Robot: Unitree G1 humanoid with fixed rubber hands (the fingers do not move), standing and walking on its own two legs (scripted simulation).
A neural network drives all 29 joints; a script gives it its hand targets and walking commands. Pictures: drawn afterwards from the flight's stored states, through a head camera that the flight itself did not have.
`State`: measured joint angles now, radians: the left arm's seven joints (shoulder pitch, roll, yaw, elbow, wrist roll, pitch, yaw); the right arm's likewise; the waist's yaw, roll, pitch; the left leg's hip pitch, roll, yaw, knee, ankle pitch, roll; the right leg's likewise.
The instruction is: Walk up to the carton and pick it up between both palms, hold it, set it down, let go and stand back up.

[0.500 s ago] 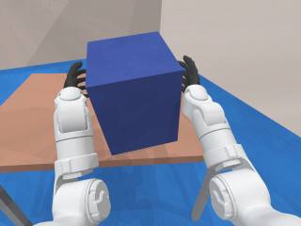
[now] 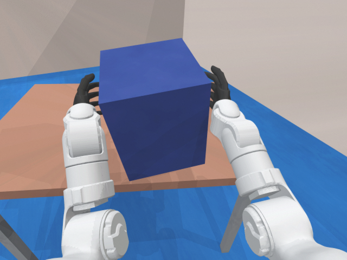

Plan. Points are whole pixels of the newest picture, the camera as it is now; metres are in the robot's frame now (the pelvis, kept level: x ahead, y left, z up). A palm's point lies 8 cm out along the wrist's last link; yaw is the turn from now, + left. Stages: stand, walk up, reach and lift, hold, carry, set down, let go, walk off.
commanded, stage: hold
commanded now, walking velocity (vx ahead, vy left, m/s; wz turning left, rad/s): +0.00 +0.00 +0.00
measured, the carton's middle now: (155, 110) +0.43 +0.02 +0.19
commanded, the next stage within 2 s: none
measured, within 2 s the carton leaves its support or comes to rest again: neither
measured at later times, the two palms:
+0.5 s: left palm (84, 109) +0.35 +0.16 +0.24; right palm (221, 103) +0.36 -0.12 +0.25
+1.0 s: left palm (83, 108) +0.36 +0.16 +0.25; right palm (220, 102) +0.36 -0.12 +0.25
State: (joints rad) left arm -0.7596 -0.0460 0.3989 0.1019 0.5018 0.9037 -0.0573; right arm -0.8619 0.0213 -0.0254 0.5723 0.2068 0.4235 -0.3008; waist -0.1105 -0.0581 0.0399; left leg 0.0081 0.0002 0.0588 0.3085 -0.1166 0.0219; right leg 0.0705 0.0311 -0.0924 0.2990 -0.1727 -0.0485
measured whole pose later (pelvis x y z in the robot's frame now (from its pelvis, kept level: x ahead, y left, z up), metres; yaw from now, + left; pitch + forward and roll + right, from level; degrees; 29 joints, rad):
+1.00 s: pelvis +0.00 +0.00 +0.00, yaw +0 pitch -12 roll +0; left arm -0.78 -0.04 0.40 0.13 0.51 0.90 -0.08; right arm -0.87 0.02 -0.04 0.59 0.20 0.42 -0.30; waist -0.12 -0.06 0.04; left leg 0.00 0.00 0.05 0.31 -0.11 0.03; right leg 0.07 0.03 -0.10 0.30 -0.17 -0.05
